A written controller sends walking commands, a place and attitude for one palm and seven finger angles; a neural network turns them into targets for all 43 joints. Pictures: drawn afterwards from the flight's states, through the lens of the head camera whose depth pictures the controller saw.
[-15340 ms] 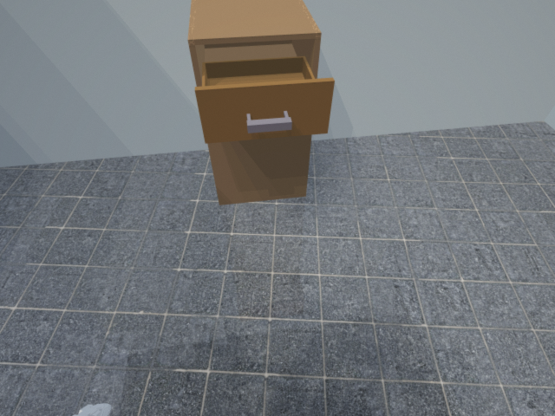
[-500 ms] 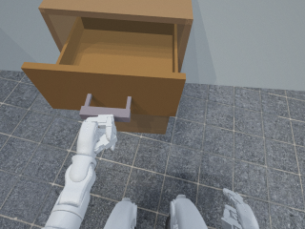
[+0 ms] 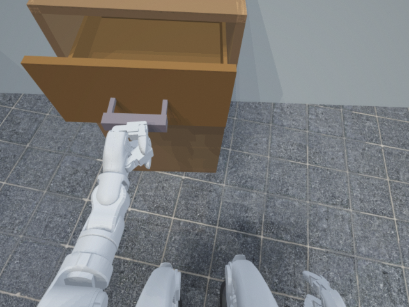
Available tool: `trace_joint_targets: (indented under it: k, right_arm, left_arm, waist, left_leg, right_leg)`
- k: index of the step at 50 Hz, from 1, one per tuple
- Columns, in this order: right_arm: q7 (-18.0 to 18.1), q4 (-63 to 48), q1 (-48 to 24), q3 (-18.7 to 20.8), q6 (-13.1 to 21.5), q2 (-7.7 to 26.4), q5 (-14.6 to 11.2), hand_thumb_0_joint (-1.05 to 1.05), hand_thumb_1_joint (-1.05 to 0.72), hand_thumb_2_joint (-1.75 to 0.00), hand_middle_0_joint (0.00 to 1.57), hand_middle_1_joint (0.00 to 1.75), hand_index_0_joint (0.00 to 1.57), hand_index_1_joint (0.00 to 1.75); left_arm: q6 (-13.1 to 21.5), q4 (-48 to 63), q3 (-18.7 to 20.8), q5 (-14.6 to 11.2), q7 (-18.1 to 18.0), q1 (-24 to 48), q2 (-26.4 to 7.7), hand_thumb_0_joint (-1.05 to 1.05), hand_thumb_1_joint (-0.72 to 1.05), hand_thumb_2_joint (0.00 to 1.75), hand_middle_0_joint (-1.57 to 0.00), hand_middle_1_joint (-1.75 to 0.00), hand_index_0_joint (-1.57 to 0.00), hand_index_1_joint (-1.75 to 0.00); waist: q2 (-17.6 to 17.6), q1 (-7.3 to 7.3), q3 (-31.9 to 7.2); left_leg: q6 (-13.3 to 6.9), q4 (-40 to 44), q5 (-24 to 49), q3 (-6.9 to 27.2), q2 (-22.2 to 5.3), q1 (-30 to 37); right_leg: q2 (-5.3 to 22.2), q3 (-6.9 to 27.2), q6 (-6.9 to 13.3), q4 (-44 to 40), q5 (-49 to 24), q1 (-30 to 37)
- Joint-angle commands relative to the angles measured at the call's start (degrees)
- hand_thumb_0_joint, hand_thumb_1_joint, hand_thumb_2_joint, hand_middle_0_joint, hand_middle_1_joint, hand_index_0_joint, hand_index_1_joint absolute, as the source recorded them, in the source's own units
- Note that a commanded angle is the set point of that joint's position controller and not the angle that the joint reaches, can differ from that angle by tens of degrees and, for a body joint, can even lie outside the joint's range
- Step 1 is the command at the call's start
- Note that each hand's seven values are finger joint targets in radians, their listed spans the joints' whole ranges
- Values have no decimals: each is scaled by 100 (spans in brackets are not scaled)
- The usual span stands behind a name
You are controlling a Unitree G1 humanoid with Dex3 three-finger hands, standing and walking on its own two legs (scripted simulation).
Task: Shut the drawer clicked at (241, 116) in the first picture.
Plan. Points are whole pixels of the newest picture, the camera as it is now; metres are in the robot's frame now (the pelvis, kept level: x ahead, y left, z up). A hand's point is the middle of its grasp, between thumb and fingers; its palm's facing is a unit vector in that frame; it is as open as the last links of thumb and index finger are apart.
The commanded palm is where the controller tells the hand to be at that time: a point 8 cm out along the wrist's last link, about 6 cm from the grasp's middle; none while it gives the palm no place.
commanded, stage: push the drawer shut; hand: left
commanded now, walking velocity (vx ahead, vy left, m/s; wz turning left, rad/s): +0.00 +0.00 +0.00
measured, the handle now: (137, 113) +0.49 +0.13 +0.03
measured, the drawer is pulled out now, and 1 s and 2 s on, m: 0.14 0.02 0.00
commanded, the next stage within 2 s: pull the fist back off the drawer in 1.56 s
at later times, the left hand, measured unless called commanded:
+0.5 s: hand (153, 125) +0.47 +0.10 +0.03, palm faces -0.03 -1.00 -0.04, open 3.2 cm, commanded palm +0.46 +0.15 +0.03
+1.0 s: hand (155, 101) +0.53 +0.10 +0.03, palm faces -0.04 -1.00 -0.02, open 3.2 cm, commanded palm +0.52 +0.15 +0.03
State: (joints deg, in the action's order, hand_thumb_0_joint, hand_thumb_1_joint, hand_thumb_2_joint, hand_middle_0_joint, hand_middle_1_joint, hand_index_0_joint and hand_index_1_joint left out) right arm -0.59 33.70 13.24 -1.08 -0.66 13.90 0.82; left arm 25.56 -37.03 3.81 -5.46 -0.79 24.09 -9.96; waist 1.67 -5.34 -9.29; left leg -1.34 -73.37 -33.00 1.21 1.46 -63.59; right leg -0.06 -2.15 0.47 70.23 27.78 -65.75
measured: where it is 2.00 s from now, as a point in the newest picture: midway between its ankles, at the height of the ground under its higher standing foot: outside the picture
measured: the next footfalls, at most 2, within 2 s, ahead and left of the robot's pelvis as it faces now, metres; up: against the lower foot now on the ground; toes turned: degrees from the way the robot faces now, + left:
none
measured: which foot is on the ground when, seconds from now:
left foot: down 0.00-1.00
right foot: down 0.00-1.00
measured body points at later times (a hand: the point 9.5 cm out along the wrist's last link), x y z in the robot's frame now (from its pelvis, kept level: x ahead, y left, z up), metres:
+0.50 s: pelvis +0.00 -0.01 +0.00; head +0.14 +0.00 +0.43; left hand +0.46 +0.15 +0.03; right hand +0.06 -0.27 -0.13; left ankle +0.01 +0.10 -0.62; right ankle +0.05 -0.12 -0.62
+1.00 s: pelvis -0.01 +0.00 -0.01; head +0.16 +0.01 +0.40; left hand +0.53 +0.15 +0.03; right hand +0.00 -0.26 -0.13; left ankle +0.01 +0.10 -0.62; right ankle +0.05 -0.12 -0.62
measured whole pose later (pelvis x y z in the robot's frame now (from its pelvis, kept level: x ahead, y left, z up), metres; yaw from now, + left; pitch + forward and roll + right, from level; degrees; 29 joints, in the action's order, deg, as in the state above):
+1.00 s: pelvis -0.01 +0.00 -0.01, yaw -2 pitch +29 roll -3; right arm -2.3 35.8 19.1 -2.2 -3.8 14.7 3.3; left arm 28.8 -68.3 18.1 -1.2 2.8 55.0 -21.3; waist 2.4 -12.3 -8.4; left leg -1.5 -76.2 -33.0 1.0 0.1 -72.1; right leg -1.4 -2.0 0.3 71.6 26.4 -74.1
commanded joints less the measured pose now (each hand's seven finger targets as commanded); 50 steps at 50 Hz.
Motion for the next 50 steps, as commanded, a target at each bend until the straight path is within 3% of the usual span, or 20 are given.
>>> trace_joint_targets:
  k: [1,3,4,7,8,10,15,18,21,23,26,28,30,32,34,37,42,44,47,50]
  right_arm:
    - [23,-535,409,349,155,866,-10,0,-90,-90,20,30,20,30]
    - [19,-501,471,347,152,866,-4,0,-90,-90,20,30,20,30]
    - [21,-493,503,342,134,871,7,0,-90,-90,20,30,20,30]
    - [16,-448,548,350,120,855,5,0,-90,-90,20,30,20,30]
    - [13,-427,591,347,128,868,11,0,-90,-90,20,30,20,30]
    - [10,-377,633,356,110,879,18,0,-90,-90,20,30,20,30]
    - [-5,-287,763,366,93,894,54,0,-90,-90,20,30,20,30]
    - [-15,-291,843,364,83,920,59,0,-90,-90,20,30,20,30]
    - [-35,-228,906,371,53,911,77,0,-90,-90,20,30,20,30]
    - [-23,-199,965,353,40,948,92,0,-90,-90,20,30,20,30]
    - [-15,-140,1001,322,20,948,107,0,-90,-90,20,30,20,30]
    - [-9,-161,1061,315,21,975,135,0,-90,-90,20,30,20,30]
    - [-33,-175,1089,301,-4,963,134,0,-90,-90,20,30,20,30]
    - [-37,-131,1143,294,-39,994,142,0,-90,-90,20,30,20,30]
    - [-53,-135,1198,288,-57,1009,156,0,-90,-90,20,30,20,30]
    - [-64,-132,1269,281,-100,1037,173,0,-90,-90,20,30,20,30]
    - [-102,-81,1393,273,-169,1061,211,0,-90,-90,20,30,20,30]
    - [-113,-71,1464,261,-189,1090,233,0,-90,-90,20,30,20,30]
    - [-129,-64,1519,248,-237,1079,244,0,-90,-90,20,30,20,30]
    - [-136,-41,1561,228,-271,1112,253,0,-90,-90,20,30,20,30]
  left_arm:
    - [520,957,349,-12,-1,2193,-633,0,90,90,-140,-160,-140,-160]
    - [558,832,391,-10,32,2418,-722,0,90,90,-140,-160,-140,-160]
    - [576,718,529,15,37,2422,-835,0,90,90,-140,-160,-140,-160]
    - [640,535,526,20,65,2720,-809,0,90,90,-140,-160,-140,-160]
    - [656,524,464,19,85,2949,-792,0,90,90,-140,-160,-140,-160]
    - [696,347,601,41,88,3035,-902,0,90,90,-140,-160,-140,-160]
    - [774,70,711,52,124,3565,-1009,0,90,90,-140,-160,-140,-160]
    - [810,-96,828,56,168,3718,-1160,0,90,90,-140,-160,-140,-160]
    - [831,-335,802,63,186,3996,-1050,0,90,90,-140,-160,-140,-160]
    - [853,-558,1007,83,188,4186,-1351,0,90,90,-140,-160,-140,-160]
    - [888,-971,1097,136,216,4688,-1483,0,90,90,-140,-160,-140,-160]
    - [947,-989,1346,150,234,4789,-1806,0,90,90,-140,-160,-140,-160]
    - [948,-1119,1236,165,295,4895,-1677,0,90,90,-140,-160,-140,-160]
    - [917,-1352,1343,189,302,5059,-1840,0,90,90,-140,-160,-140,-160]
    - [918,-1405,1280,200,336,5250,-1788,0,90,90,-140,-160,-140,-160]
    - [869,-1548,1427,203,342,5347,-1969,0,90,90,-140,-160,-140,-160]
    - [809,-1670,1385,279,315,5777,-1986,0,90,90,-140,-160,-140,-160]
    - [816,-1646,1546,305,305,5864,-2217,0,90,90,-140,-160,-140,-160]
    - [762,-1783,1569,341,313,5956,-2269,0,90,90,-140,-160,-140,-160]
    - [717,-1932,1532,402,308,6191,-2301,0,90,90,-140,-160,-140,-160]
  waist:
    - [-125,-194,-2551]
    - [-98,-251,-2490]
    - [-88,-209,-2522]
    - [6,-261,-2511]
    - [40,-341,-2512]
    - [100,-304,-2568]
    - [134,-408,-2721]
    - [186,-387,-2774]
    - [150,-473,-2826]
    - [87,-490,-2715]
    - [-44,-620,-2549]
    - [113,-536,-2824]
    - [250,-562,-2936]
    - [142,-620,-2781]
    - [353,-663,-2925]
    - [235,-698,-3012]
    - [554,-823,-3024]
    - [624,-802,-3198]
    - [511,-870,-3167]
    - [655,-951,-2974]
  left_leg:
    - [44,1032,1607,92,-71,1217]
    - [22,1007,1541,64,-62,1109]
    - [28,1017,1536,38,-52,1050]
    - [31,1004,1532,10,-50,1025]
    - [16,980,1541,35,-56,1064]
    - [43,985,1619,48,-61,1120]
    - [22,927,1673,23,-58,1129]
    - [30,936,1708,50,-56,1131]
    - [20,892,1749,35,-61,1170]
    - [1,881,1622,30,-49,971]
    - [-37,832,1229,-3,-27,626]
    - [-47,786,1349,-19,-11,641]
    - [-29,786,1413,8,-19,752]
    - [-30,780,1351,38,-38,666]
    - [-31,769,1459,80,-42,833]
    - [-51,706,1484,79,-53,736]
    - [-30,672,1663,166,-90,964]
    - [-19,651,1866,210,-105,1056]
    - [-40,603,1833,190,-111,888]
    - [-25,610,1765,256,-142,917]
  right_leg:
    - [-27,101,116,-882,-1206,1833]
    - [-35,130,116,-899,-1220,1882]
    - [-39,157,113,-903,-1249,1949]
    - [-32,183,109,-917,-1277,1917]
    - [-47,161,108,-882,-1282,1827]
    - [-44,161,116,-860,-1312,1782]
    - [-56,186,100,-857,-1403,1781]
    - [-78,173,121,-812,-1424,1787]
    - [-84,183,98,-836,-1451,1720]
    - [-97,207,103,-839,-1384,1752]
    - [-89,266,71,-914,-1059,1716]
    - [-101,301,89,-848,-1181,1829]
    - [-108,265,98,-818,-1190,1726]
    - [-121,244,98,-826,-1095,1639]
    - [-139,221,107,-787,-1148,1506]
    - [-150,236,96,-793,-1176,1558]
    - [-165,166,103,-742,-1184,1199]
    - [-183,144,115,-665,-1332,1224]
    - [-193,160,98,-692,-1366,1300]
    - [-197,113,107,-675,-1196,980]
